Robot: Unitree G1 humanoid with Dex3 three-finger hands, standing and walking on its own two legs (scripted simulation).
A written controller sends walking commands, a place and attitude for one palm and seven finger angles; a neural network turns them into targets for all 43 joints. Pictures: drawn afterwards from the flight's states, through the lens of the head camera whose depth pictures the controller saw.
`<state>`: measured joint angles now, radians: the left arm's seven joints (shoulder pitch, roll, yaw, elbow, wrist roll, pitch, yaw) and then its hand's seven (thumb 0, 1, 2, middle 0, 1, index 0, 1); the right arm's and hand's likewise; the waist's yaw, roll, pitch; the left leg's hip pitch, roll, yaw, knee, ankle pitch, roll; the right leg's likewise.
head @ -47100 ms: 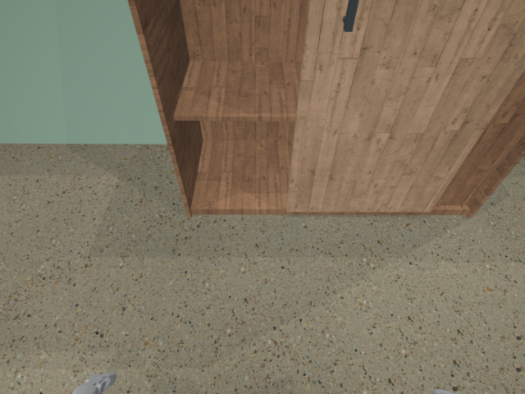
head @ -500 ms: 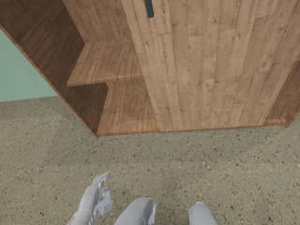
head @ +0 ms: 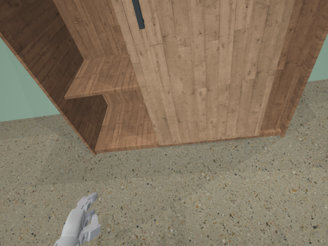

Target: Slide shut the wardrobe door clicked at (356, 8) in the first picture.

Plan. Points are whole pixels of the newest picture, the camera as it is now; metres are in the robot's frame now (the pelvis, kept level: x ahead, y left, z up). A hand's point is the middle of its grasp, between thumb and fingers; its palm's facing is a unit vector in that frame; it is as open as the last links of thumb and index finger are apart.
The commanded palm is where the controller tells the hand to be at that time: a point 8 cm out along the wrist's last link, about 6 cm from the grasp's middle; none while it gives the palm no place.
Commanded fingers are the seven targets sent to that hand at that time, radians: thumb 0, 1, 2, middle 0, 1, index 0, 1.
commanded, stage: stop stepping back and stand still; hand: right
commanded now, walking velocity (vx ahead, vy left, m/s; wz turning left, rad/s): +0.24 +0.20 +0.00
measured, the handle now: out of the picture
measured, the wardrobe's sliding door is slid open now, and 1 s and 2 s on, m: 0.51 0.51 0.51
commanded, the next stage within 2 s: let the arm hang, fingers relaxed in 1.66 s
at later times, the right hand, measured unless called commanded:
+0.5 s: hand out of the picture +0.14 -0.27 +0.18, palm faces +0.40 +0.83 -0.39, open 7.4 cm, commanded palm +0.08 -0.33 +0.22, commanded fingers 0.00 -0.90 -0.90 0.20 0.30 0.20 0.30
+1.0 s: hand out of the picture +0.16 -0.34 +0.20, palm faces +0.43 +0.75 -0.50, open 7.4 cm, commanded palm +0.09 -0.39 +0.22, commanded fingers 0.00 -0.90 -0.90 0.20 0.30 0.20 0.30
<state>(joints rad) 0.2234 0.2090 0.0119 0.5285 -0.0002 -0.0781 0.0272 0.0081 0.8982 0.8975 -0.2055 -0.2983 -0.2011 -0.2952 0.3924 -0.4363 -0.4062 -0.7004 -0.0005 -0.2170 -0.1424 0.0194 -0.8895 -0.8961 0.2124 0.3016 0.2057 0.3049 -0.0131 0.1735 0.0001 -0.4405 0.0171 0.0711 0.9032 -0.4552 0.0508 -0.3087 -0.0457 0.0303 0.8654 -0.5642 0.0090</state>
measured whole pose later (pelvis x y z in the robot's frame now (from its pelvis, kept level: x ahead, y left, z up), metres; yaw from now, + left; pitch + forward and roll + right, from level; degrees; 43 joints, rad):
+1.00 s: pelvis -0.02 -0.08 +0.03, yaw -5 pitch +2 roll +0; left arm 0.27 0.18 0.00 0.64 0.01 -0.05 0.04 0.01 0.90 0.90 -0.21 -0.30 -0.20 -0.30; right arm 0.59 -0.49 -0.44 -0.73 0.01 -0.19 -0.16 0.02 -0.88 -0.89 0.23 0.30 0.22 0.31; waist -0.05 0.10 0.09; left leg -0.35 0.00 0.05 0.70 -0.38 0.03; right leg -0.38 -0.04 0.04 0.80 -0.32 -0.03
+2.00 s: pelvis +0.01 -0.15 +0.03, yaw -6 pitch +0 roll +1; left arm 0.15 0.28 0.01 0.79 0.01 0.00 -0.01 0.00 0.90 0.90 -0.20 -0.30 -0.20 -0.29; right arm 0.28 -0.26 -0.01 0.63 -0.04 0.05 0.01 0.01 -0.90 -0.90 0.21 0.30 0.20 0.30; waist 0.05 -0.01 0.05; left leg -0.28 0.02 0.01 0.63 -0.35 -0.02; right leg -0.38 0.03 0.00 0.65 -0.28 -0.03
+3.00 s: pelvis +0.02 -0.16 +0.05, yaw -4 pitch -1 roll +1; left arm 0.29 0.15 0.00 1.09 0.01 0.00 0.02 0.00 0.90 0.90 -0.20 -0.30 -0.20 -0.29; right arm 0.28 -0.15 0.00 1.11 -0.01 -0.01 -0.04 0.00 -0.91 -0.90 0.21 0.30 0.20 0.30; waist 0.02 -0.01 0.06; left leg -0.13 0.02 -0.02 0.40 -0.25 -0.03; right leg -0.21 0.03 -0.03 0.44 -0.20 -0.04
